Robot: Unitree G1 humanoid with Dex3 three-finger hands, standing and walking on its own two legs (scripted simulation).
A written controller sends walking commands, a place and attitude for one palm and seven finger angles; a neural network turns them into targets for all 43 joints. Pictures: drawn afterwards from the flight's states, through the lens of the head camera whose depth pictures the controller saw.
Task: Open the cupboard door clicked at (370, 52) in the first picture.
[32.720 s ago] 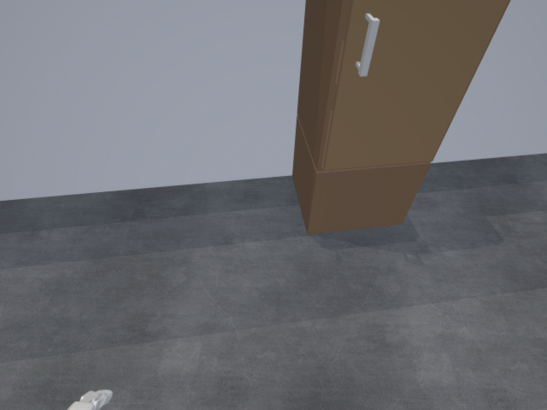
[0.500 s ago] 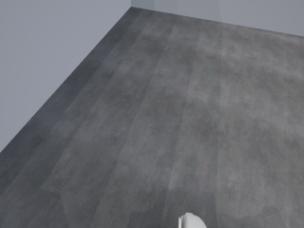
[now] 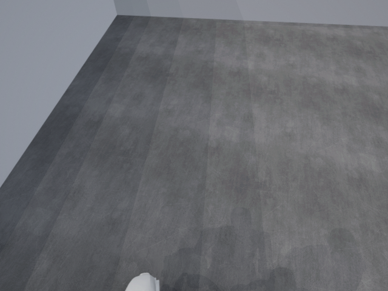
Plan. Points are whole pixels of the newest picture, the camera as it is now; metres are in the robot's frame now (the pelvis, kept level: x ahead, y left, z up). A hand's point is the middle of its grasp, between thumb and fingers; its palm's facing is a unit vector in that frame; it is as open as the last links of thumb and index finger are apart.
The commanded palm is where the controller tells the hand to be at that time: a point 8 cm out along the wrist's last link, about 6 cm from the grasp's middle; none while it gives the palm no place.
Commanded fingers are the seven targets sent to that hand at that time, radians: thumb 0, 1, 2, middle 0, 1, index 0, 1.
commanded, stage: turn to face it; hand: left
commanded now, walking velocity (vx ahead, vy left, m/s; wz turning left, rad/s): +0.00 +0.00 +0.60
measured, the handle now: out of the picture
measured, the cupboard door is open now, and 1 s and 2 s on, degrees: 46 46 46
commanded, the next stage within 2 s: none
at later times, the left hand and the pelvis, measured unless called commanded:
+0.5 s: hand (98, 270) +0.20 +0.24 -0.18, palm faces +0.24 -0.95 -0.21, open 7.4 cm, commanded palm none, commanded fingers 0.00 0.90 0.90 -0.20 -0.30 -0.20 -0.30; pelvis +0.14 +0.03 -0.01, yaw +12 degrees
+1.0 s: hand out of the picture +0.13 +0.16 -0.17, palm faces +0.51 -0.82 -0.25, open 7.4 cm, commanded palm none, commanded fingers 0.00 0.90 0.90 -0.20 -0.30 -0.20 -0.30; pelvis +0.19 -0.04 +0.00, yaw +32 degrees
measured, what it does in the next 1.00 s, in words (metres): walks ahead, turning left: left foot, then right foot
